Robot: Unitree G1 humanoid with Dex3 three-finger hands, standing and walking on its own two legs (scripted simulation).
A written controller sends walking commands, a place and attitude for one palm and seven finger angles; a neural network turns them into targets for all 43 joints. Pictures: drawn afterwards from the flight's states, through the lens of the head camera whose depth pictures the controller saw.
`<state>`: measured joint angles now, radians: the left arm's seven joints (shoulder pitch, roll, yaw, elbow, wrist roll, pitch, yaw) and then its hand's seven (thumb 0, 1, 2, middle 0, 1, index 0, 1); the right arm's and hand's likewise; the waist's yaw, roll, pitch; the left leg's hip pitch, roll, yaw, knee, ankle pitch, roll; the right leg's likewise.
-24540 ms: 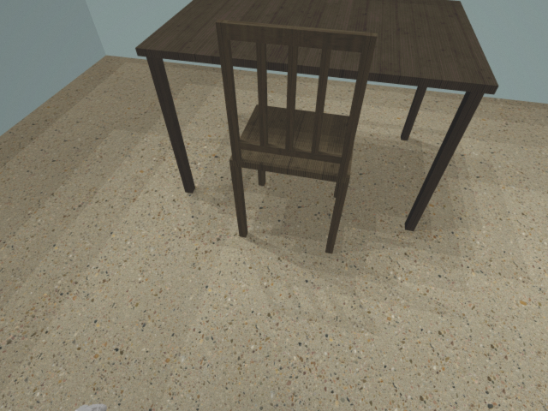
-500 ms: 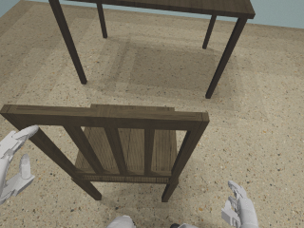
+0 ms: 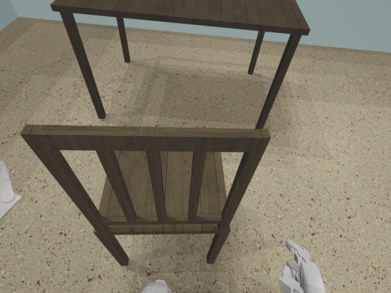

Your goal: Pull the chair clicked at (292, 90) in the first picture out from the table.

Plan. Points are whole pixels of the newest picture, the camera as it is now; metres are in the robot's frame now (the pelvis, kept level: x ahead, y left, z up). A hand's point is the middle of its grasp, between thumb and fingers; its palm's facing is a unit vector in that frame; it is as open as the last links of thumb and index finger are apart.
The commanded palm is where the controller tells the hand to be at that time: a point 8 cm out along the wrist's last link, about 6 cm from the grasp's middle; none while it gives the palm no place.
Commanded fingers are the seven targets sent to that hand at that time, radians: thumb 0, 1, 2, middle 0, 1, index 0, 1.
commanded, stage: step back with the hand held close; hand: left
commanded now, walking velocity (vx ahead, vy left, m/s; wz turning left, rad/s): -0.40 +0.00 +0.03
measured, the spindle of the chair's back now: (158, 190) +0.34 +0.11 -0.04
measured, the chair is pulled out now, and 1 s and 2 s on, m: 0.69 0.69 0.69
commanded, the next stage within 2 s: stop stepping back and stand still in 0.28 s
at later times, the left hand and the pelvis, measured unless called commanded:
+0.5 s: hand out of the picture +0.12 +0.24 +0.19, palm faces +0.36 -0.78 -0.52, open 7.4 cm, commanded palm +0.06 +0.29 +0.19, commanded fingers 0.00 0.90 0.90 -0.20 -0.30 -0.20 -0.30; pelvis -0.08 -0.01 +0.01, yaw +0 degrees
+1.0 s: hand out of the picture +0.07 +0.26 +0.18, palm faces +0.42 -0.77 -0.48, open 7.4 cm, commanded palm +0.01 +0.29 +0.19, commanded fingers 0.00 0.90 0.90 -0.20 -0.30 -0.20 -0.30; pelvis -0.13 -0.01 +0.02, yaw +0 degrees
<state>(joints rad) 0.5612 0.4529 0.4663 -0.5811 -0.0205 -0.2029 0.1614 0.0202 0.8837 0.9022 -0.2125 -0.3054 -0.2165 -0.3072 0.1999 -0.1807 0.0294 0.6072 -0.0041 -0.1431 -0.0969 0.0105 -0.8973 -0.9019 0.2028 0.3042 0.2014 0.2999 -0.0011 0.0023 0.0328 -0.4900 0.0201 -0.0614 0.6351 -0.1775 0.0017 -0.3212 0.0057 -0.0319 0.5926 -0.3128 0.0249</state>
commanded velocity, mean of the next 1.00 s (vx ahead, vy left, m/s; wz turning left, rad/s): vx -0.07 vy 0.02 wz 0.00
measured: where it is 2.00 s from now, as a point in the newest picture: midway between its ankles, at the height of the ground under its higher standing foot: outside the picture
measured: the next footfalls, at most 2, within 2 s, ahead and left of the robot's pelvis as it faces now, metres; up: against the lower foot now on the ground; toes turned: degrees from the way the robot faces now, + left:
left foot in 0.28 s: +0.02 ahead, +0.11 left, +0.00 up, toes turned -1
right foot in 0.54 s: -0.07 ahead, -0.15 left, +0.00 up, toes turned -4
